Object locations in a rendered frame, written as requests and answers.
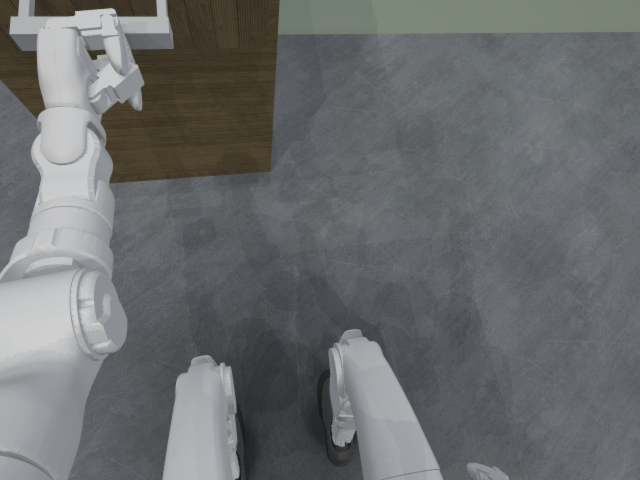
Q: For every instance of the robot right shin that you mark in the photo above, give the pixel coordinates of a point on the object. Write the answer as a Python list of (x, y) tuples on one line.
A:
[(343, 425)]

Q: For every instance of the handle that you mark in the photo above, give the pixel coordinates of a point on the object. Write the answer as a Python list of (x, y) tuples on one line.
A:
[(140, 32)]

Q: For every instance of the drawer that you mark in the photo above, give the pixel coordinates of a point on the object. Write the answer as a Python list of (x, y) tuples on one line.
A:
[(194, 23)]

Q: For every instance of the left robot thigh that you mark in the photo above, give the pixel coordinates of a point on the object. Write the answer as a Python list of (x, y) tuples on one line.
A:
[(197, 446)]

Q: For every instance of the robot left hand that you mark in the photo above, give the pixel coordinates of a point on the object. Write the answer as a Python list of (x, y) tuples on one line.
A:
[(66, 70)]

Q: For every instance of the robot left upper arm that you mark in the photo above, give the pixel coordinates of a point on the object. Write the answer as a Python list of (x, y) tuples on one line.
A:
[(55, 332)]

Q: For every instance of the cabinet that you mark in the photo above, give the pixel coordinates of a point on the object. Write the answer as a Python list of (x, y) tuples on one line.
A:
[(205, 111)]

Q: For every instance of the left robot forearm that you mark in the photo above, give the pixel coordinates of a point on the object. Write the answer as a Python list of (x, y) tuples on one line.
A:
[(72, 221)]

